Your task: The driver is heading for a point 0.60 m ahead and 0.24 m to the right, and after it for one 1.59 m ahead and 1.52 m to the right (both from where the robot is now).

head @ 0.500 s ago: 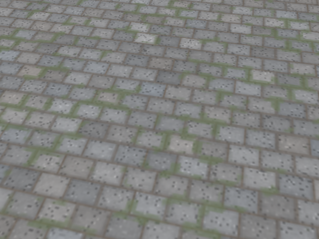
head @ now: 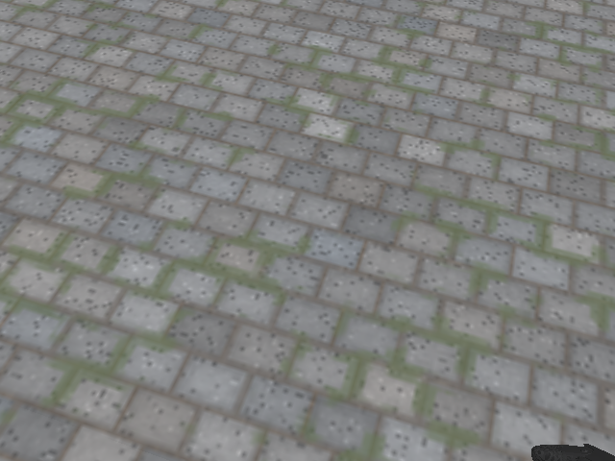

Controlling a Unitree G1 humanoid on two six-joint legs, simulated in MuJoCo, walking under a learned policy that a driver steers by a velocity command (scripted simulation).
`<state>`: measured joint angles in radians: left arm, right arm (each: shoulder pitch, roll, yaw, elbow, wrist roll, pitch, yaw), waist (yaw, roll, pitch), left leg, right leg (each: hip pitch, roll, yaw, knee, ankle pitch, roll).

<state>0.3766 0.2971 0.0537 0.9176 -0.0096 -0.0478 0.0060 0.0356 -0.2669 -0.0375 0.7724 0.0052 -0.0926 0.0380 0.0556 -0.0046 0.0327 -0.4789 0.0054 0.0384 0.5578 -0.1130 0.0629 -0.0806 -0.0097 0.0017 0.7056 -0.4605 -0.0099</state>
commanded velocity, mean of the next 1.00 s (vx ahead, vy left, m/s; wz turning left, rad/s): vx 0.45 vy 0.00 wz -0.45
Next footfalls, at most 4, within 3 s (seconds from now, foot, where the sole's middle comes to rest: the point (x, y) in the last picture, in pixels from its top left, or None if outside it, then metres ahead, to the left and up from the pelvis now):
0.50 right None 0.43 -0.15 -0.76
0.96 left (357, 333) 0.76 -0.06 -0.76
1.40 right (437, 422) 0.55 -0.23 -0.76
1.86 left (373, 341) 0.74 -0.09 -0.76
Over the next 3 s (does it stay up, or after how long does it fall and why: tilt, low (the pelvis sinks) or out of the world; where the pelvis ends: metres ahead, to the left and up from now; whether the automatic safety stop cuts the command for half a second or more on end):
stays up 0.58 -0.13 0.01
